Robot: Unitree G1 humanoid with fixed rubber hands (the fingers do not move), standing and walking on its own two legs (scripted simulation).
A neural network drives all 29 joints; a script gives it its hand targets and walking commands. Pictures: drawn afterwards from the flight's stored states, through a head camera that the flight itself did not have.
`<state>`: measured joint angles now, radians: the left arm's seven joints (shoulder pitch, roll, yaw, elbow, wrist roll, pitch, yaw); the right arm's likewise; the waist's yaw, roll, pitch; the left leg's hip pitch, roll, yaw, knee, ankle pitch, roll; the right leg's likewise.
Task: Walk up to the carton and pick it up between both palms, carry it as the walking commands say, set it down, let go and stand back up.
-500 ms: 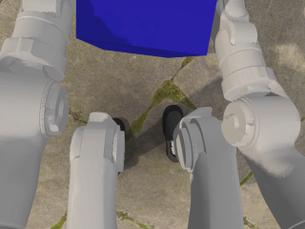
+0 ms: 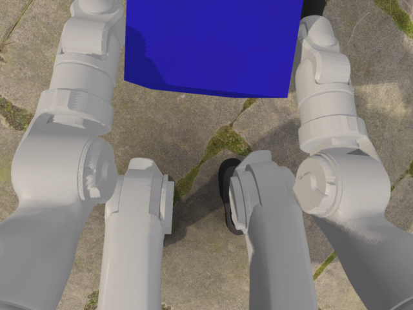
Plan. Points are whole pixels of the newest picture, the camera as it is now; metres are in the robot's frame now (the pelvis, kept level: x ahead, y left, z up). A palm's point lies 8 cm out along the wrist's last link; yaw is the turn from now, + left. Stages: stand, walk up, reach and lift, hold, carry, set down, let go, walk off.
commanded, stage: reach and lift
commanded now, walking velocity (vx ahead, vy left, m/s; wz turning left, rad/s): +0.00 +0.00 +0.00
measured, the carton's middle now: (205, 28) +0.52 -0.02 -0.21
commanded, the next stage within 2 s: none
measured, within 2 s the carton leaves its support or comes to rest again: neither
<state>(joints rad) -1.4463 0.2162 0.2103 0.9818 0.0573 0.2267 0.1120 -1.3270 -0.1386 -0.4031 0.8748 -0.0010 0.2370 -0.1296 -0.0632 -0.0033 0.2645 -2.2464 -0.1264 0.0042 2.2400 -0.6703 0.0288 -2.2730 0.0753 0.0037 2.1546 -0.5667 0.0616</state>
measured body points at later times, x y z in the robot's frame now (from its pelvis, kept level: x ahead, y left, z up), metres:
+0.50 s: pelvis +0.00 +0.00 +0.04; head +0.34 +0.01 +0.33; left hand +0.58 +0.12 -0.08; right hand +0.53 -0.17 -0.09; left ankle +0.08 +0.10 -0.34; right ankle +0.12 -0.13 -0.34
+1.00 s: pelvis +0.00 +0.00 +0.09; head +0.32 +0.02 +0.40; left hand +0.56 +0.12 -0.02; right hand +0.52 -0.16 -0.03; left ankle +0.08 +0.10 -0.34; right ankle +0.12 -0.13 -0.34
